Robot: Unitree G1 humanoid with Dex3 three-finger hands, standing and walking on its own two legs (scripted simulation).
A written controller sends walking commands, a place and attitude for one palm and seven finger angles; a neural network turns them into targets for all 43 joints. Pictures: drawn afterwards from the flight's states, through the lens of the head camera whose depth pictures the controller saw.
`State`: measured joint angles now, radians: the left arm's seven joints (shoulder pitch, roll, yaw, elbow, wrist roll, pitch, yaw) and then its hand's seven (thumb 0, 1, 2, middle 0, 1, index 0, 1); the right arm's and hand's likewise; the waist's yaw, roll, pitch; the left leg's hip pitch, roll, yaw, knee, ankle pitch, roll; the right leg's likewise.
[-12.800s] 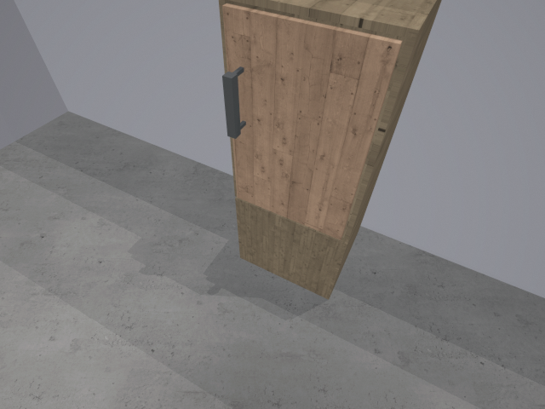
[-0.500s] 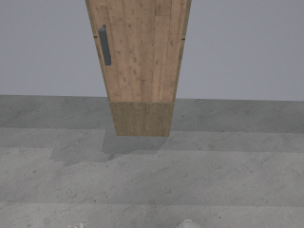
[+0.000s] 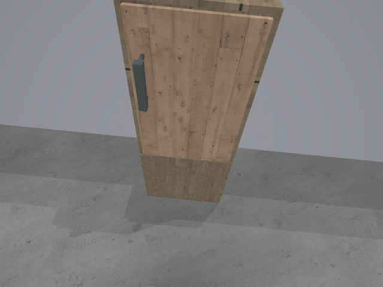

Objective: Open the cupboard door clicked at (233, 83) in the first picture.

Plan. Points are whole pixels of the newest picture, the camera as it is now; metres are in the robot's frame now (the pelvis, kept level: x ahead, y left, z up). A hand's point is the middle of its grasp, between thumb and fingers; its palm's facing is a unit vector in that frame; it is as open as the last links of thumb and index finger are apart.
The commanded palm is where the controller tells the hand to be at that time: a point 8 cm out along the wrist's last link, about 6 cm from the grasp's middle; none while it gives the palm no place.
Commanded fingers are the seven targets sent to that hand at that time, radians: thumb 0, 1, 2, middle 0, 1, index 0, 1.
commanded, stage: take the last steps up to it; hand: left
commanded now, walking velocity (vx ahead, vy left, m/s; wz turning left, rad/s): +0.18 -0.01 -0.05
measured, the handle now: (142, 83) +0.65 +0.20 +0.06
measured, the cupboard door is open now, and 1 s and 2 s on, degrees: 0 0 0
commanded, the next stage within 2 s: come to a stop and stand still in 0.10 s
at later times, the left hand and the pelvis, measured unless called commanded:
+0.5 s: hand (125, 267) +0.19 +0.17 -0.16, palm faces -0.01 -0.98 -0.22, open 7.3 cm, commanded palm none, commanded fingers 0.00 0.90 0.90 -0.20 -0.30 -0.20 -0.30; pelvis +0.12 -0.01 +0.01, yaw +0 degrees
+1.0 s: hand out of the picture +0.13 +0.20 -0.16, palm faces -0.01 -0.97 -0.24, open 7.4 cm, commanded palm none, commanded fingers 0.00 0.90 0.90 -0.20 -0.30 -0.20 -0.30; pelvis +0.09 +0.01 +0.01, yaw -1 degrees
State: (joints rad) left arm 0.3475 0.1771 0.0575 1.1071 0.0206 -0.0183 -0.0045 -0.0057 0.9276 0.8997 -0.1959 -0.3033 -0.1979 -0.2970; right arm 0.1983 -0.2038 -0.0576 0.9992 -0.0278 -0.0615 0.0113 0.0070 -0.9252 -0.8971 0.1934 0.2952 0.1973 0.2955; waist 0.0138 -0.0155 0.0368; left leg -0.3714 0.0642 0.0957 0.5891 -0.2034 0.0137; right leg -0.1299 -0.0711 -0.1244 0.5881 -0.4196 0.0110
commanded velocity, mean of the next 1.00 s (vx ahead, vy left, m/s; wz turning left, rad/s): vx -0.07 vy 0.01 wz -0.01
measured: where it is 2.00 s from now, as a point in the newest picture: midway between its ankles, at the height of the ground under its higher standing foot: outside the picture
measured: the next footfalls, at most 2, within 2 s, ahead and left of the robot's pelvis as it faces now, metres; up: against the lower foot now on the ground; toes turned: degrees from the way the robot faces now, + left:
right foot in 0.32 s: +0.17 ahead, -0.13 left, +0.00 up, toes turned -6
right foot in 0.90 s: +0.10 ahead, -0.12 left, +0.00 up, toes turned -2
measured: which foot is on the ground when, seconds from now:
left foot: down 0.00-1.00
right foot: up 0.00-0.30, down 0.32-0.62, up 0.64-0.88, down 0.90-1.00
